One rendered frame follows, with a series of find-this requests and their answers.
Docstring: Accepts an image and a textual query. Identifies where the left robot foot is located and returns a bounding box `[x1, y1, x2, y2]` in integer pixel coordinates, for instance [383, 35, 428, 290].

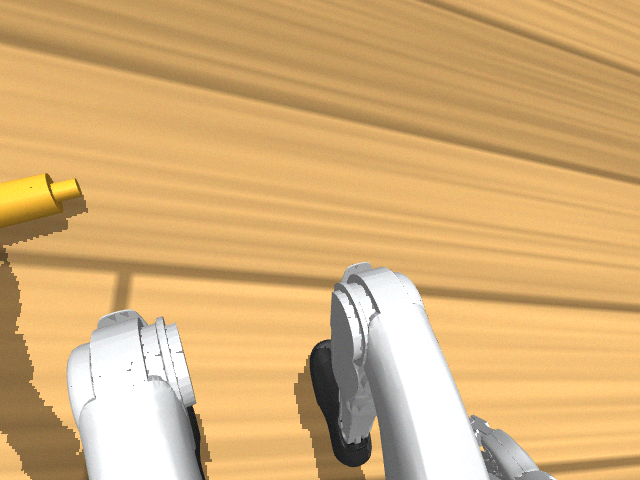
[187, 406, 205, 480]

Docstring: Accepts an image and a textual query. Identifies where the right robot hand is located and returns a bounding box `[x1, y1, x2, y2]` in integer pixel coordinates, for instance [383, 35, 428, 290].
[469, 415, 540, 480]

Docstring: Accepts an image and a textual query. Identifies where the right robot foot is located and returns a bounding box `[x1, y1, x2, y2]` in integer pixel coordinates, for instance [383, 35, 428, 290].
[310, 339, 372, 467]

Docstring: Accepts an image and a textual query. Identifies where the bottle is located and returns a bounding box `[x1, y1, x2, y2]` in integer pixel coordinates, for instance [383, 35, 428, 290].
[0, 173, 82, 228]

